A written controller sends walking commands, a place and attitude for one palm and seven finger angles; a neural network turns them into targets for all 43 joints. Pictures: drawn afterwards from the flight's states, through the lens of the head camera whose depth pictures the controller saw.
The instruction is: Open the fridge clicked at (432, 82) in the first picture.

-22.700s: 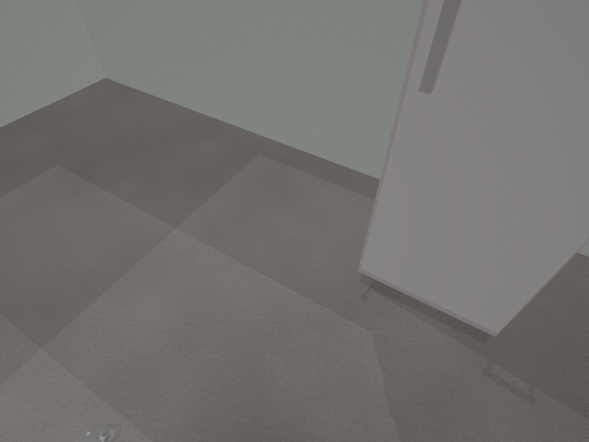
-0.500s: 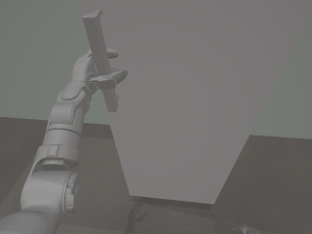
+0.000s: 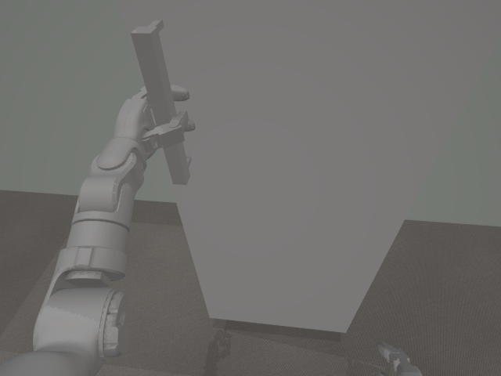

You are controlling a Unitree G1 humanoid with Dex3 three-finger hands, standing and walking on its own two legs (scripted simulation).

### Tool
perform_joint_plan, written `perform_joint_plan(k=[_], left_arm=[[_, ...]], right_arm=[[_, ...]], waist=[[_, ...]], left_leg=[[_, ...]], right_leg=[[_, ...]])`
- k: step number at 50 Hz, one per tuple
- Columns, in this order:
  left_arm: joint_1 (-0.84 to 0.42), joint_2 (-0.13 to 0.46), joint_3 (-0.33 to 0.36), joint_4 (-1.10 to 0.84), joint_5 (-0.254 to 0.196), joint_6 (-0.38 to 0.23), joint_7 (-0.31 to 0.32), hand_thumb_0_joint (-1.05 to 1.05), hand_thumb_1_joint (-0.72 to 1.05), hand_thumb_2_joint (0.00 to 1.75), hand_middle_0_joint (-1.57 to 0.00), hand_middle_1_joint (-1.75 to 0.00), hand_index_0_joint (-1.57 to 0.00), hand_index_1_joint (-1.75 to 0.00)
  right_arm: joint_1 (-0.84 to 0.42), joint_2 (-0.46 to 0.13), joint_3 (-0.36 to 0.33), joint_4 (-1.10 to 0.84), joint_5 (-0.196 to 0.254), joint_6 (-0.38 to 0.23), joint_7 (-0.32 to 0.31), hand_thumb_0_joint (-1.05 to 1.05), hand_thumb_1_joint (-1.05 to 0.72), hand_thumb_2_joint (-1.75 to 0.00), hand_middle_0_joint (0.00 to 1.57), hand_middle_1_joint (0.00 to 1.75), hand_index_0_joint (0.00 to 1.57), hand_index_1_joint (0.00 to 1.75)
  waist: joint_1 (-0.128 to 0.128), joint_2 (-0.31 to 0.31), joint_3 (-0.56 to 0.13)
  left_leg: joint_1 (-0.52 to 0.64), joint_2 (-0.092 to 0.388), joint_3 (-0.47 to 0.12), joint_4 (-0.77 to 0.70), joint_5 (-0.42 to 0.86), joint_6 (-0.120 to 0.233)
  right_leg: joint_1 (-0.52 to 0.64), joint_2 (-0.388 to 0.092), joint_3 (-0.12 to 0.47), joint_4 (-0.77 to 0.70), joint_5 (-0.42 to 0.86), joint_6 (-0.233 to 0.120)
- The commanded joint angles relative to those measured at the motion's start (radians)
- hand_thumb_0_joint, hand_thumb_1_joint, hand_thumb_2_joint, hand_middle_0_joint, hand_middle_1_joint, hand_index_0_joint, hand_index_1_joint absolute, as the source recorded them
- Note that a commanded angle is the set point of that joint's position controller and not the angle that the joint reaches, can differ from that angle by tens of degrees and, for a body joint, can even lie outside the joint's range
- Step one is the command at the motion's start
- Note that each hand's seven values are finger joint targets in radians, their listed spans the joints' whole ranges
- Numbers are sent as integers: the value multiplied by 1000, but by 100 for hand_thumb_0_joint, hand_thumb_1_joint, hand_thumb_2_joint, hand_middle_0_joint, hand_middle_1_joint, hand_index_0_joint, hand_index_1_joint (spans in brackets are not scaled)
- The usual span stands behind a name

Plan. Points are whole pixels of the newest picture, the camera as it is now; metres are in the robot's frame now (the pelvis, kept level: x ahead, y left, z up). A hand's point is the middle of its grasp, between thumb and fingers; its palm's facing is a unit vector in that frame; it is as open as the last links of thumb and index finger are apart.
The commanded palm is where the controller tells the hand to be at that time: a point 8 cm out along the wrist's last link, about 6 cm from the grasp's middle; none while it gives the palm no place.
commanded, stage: grip the handle and tug to test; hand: left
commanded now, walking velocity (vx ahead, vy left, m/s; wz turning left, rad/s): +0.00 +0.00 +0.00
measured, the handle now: (170, 111) +0.46 +0.16 +0.22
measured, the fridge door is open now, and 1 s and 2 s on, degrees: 0 0 1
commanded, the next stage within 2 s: pull the door a little, standing still in 0.40 s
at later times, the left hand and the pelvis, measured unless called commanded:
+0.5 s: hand (177, 130) +0.41 +0.14 +0.22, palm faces -0.04 -1.00 -0.01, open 5.8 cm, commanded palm +0.37 +0.18 +0.22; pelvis +0.03 +0.00 +0.00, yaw -2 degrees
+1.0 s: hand (176, 134) +0.40 +0.14 +0.22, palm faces -0.04 -1.00 -0.05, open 6.2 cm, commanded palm +0.33 +0.19 +0.22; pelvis +0.07 -0.01 +0.00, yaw -5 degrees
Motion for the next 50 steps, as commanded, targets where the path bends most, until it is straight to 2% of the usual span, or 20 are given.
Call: perform_joint_plan(k=[1,2,5,11,14,17,20,23,25,26,27,29,33,37,40,43,45,47,49,50], left_arm=[[-469,188,48,-331,-18,-73,-19,0,90,90,-45,-140,-45,-140],[-460,162,30,-341,-20,-68,-21,0,90,90,-45,-140,-45,-140],[-398,167,40,-360,-21,-52,-20,0,90,90,-45,-140,-45,-140],[-288,183,69,-477,-28,-19,-25,0,90,90,-45,-140,-45,-140],[-240,140,38,-543,-28,5,-27,0,90,90,-45,-140,-45,-140],[-113,189,95,-618,-33,24,-27,0,90,90,-45,-140,-45,-140],[-76,177,79,-649,-34,54,-33,0,90,90,-45,-140,-45,-140],[-106,157,55,-697,-34,83,-33,0,90,90,-45,-140,-45,-140],[-32,191,93,-734,-34,97,-27,0,90,90,-45,-140,-45,-140],[-111,139,30,-747,-32,102,-29,0,90,90,-45,-140,-45,-140],[-191,133,14,-734,-31,108,-24,0,90,90,-45,-140,-45,-140],[-235,196,75,-679,-27,113,-12,0,90,90,-45,-140,-45,-140],[-136,161,63,-696,-34,117,-16,0,90,90,-45,-140,-45,-140],[-27,178,85,-775,-43,123,-29,0,90,90,-45,-140,-45,-140],[65,189,95,-838,-50,113,-41,0,90,90,-45,-140,-45,-140],[124,180,100,-899,-65,106,-49,0,90,90,-45,-140,-45,-140],[218,197,128,-952,-73,99,-52,0,90,90,-45,-140,-45,-140],[304,199,146,-1015,-79,110,-56,0,90,90,-45,-140,-45,-140],[419,211,173,-1083,-88,141,-66,0,90,90,-45,-140,-45,-140],[504,228,193,-1093,-89,160,-69,0,90,90,-45,-140,-45,-140]], right_arm=[[-125,-117,-41,-164,1,-41,-7,0,-90,-90,20,30,20,30],[-127,-115,-39,-165,1,-41,-5,0,-90,-90,20,30,20,30],[-133,-118,-42,-173,0,-30,-2,0,-90,-90,20,30,20,30],[-163,-114,-41,-198,1,-12,4,0,-90,-90,20,30,20,30],[-174,-108,-41,-209,0,-4,11,0,-90,-90,20,30,20,30],[-190,-109,-41,-228,0,8,16,0,-90,-90,20,30,20,30],[-196,-110,-40,-236,-1,23,17,0,-90,-90,20,30,20,30],[-204,-107,-37,-235,0,27,17,0,-90,-90,20,30,20,30],[-203,-108,-40,-242,-3,31,20,0,-90,-90,20,30,20,30],[-208,-105,-35,-234,-3,30,18,0,-90,-90,20,30,20,30],[-201,-103,-37,-220,-3,27,15,0,-90,-90,20,30,20,30],[-187,-112,-40,-195,-7,26,9,0,-90,-90,20,30,20,30],[-208,-103,-32,-210,-9,26,8,0,-90,-90,20,30,20,30],[-216,-99,-31,-233,-13,38,14,0,-90,-90,20,30,20,30],[-232,-96,-29,-255,-11,44,18,0,-90,-90,20,30,20,30],[-268,-89,-20,-267,-6,42,23,0,-90,-90,20,30,20,30],[-276,-92,-20,-278,-7,39,26,0,-90,-90,20,30,20,30],[-270,-90,-16,-284,-9,41,33,0,-90,-90,20,30,20,30],[-259,-92,-19,-298,-10,48,39,0,-90,-90,20,30,20,30],[-261,-95,-19,-309,-11,56,41,0,-90,-90,20,30,20,30]], waist=[[16,-32,-329],[14,-46,-331],[23,-71,-322],[43,-57,-342],[43,-53,-350],[68,-62,-357],[65,-60,-337],[54,-51,-333],[73,-37,-357],[51,-22,-356],[35,-22,-344],[31,-55,-334],[50,-46,-341],[71,-62,-385],[82,-88,-378],[84,-64,-305],[94,-55,-285],[94,-33,-294],[101,-65,-344],[113,-84,-352]], left_leg=[[196,-13,-40,7,397,43],[201,-13,-43,9,414,42],[199,-10,-39,7,427,40],[207,-10,-32,8,498,39],[222,-8,-31,17,548,36],[221,-5,-28,18,602,38],[215,-5,-23,17,599,38],[228,-3,-26,23,613,38],[237,-1,-27,32,672,37],[247,-6,-26,35,688,40],[255,-4,-30,42,680,38],[241,-9,-29,38,613,36],[224,-16,-30,35,614,38],[210,-22,-23,51,687,42],[201,-15,-33,35,650,40],[180,-12,-42,10,507,34],[159,-11,-48,9,485,33],[160,-11,-50,29,580,34],[147,-15,-34,73,697,38],[127,-19,-21,90,691,37]], right_leg=[[56,0,26,-6,496,-4],[57,1,23,-2,510,-5],[70,1,20,-2,525,-4],[110,-3,21,9,604,-3],[112,-2,18,19,638,-2],[143,-5,22,25,692,0],[145,-7,22,25,707,3],[126,-4,22,26,702,3],[147,-6,23,36,741,3],[130,-8,23,37,755,5],[106,-6,23,31,738,5],[98,1,22,22,714,4],[130,-7,21,34,735,2],[187,-26,24,63,895,20],[193,-22,20,61,831,13],[137,-8,23,29,650,1],[138,-8,25,30,622,-4],[154,-15,26,52,734,3],[201,-38,27,95,984,38],[217,-46,26,111,1057,51]])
